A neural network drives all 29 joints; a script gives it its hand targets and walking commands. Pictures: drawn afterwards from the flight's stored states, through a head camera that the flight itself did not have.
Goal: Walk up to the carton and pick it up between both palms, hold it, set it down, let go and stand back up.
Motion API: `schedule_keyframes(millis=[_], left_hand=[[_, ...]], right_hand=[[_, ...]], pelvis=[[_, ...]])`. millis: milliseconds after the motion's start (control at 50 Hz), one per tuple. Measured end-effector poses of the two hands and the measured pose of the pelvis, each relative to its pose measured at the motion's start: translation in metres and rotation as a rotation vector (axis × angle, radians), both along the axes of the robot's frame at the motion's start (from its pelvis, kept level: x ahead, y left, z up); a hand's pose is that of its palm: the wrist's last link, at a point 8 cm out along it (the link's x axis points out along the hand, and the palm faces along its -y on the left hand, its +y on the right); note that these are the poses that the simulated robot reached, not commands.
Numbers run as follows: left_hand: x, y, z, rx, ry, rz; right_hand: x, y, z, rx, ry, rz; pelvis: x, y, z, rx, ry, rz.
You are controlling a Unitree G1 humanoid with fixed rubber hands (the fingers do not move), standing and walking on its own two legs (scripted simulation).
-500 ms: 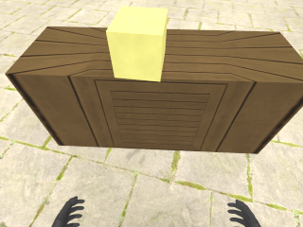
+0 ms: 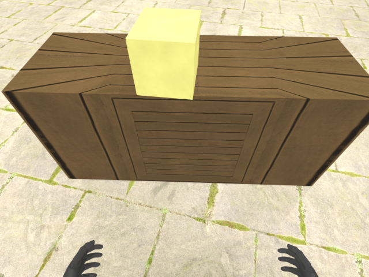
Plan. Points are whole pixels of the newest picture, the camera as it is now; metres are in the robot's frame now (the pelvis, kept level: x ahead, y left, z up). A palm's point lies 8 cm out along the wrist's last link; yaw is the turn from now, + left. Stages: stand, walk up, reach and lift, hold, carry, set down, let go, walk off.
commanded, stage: stand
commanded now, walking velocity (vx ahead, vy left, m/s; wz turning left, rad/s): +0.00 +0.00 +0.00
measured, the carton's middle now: (168, 53) +0.85 +0.08 +0.03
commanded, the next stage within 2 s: walk up in 1.10 s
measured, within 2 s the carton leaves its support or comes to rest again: neither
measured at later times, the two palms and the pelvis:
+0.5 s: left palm out of the picture +0.12 +0.25 -0.09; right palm out of the picture +0.10 -0.25 -0.09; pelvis -0.01 +0.00 +0.00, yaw -1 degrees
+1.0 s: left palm out of the picture +0.11 +0.25 -0.09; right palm out of the picture +0.10 -0.25 -0.09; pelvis +0.00 +0.00 +0.00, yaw -1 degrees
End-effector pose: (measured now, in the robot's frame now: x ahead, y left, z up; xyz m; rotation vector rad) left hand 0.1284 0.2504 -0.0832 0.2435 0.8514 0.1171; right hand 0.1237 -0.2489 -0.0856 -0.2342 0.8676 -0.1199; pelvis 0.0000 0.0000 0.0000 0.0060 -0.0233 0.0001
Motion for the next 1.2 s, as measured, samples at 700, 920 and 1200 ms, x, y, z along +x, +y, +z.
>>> schedule_keyframes(millis=[700,920,1200], left_hand=[[-0.010,0.004,-0.002,0.001,0.026,-0.014],[-0.015,0.005,-0.003,0.007,0.048,-0.015],[-0.017,0.003,-0.005,0.008,0.066,-0.018]], right_hand=[[-0.021,-0.001,-0.001,-0.006,0.023,-0.024],[-0.026,-0.002,-0.003,-0.007,0.041,-0.030],[-0.031,-0.006,-0.004,-0.010,0.059,-0.041]], pelvis=[[-0.006,0.004,0.002,-0.001,-0.006,-0.016],[-0.005,0.005,0.002,0.000,-0.003,-0.021],[-0.004,0.003,0.003,0.001,-0.003,-0.027]])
